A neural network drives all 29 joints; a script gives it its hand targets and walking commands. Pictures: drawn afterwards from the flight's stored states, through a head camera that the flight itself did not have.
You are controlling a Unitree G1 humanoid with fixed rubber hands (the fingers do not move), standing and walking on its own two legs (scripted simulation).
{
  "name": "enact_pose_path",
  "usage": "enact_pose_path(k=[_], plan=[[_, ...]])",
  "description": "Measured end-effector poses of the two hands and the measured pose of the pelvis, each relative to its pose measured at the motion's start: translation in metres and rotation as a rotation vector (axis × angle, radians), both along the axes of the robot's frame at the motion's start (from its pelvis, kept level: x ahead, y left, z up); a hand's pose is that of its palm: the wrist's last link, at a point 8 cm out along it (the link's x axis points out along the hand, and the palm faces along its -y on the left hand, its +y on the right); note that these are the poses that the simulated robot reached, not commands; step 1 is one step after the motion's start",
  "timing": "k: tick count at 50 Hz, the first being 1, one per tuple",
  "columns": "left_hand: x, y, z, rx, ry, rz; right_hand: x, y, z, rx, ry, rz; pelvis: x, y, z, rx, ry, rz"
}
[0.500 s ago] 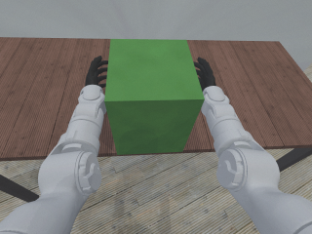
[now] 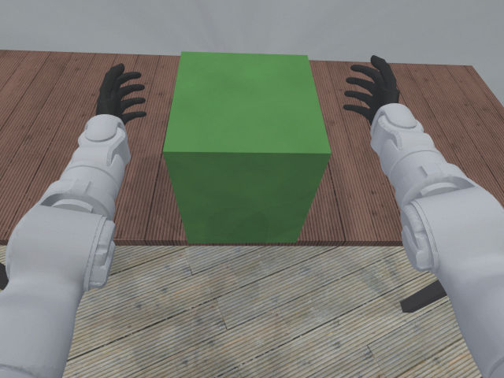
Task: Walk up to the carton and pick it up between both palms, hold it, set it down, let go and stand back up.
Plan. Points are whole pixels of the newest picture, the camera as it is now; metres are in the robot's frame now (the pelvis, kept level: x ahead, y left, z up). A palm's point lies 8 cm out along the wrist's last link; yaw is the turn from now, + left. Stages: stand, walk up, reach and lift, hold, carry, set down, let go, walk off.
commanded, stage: set down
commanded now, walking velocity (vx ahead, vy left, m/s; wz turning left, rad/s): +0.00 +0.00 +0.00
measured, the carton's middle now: (243, 155) +0.45 +0.05 +0.07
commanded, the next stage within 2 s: none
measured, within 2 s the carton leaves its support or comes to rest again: neither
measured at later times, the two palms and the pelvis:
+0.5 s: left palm (96, 64) +0.46 +0.25 +0.22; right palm (398, 68) +0.48 -0.16 +0.23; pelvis -0.01 +0.00 +0.01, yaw +0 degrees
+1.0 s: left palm (89, 78) +0.43 +0.25 +0.22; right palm (406, 82) +0.47 -0.17 +0.22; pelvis -0.01 +0.00 +0.01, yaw +0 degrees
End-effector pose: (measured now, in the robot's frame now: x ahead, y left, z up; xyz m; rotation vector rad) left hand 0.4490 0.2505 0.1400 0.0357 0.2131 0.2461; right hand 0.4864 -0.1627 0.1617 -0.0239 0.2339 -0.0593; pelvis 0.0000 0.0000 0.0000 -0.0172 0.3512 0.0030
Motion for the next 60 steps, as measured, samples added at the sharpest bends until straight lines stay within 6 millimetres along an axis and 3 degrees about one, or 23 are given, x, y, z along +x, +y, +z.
enact_pose_path(k=[7, 20, 38, 44, 54, 60], plan=[[0.005, -0.013, 0.025, -0.006, -0.028, -0.041, -0.001, 0.004, 0.02, 0.011, -0.018, 0.03, -0.007, -0.004, 0.0, 0.013, 0.007, 0.006], [0.005, -0.002, 0.066, -0.025, -0.026, -0.003, -0.003, 0.01, 0.054, 0.038, -0.015, 0.019, -0.012, -0.001, 0.003, 0.01, -0.008, 0.004], [0.007, -0.004, 0.122, -0.032, -0.014, -0.018, -0.006, -0.003, 0.108, 0.064, -0.02, -0.001, -0.006, 0.002, 0.01, 0.007, -0.095, -0.001], [0.001, -0.001, 0.113, -0.013, 0.005, -0.036, -0.009, -0.005, 0.097, 0.052, 0.0, 0.002, -0.006, 0.001, 0.013, 0.008, -0.142, 0.0], [-0.028, -0.002, 0.061, -0.007, 0.041, -0.061, -0.032, -0.002, 0.044, 0.055, 0.015, 0.031, -0.01, 0.0, 0.014, 0.008, -0.203, 0.0], [-0.043, -0.005, 0.058, -0.019, 0.034, -0.057, -0.047, -0.004, 0.036, 0.053, 0.013, 0.029, -0.016, 0.001, 0.014, 0.007, -0.223, -0.001]])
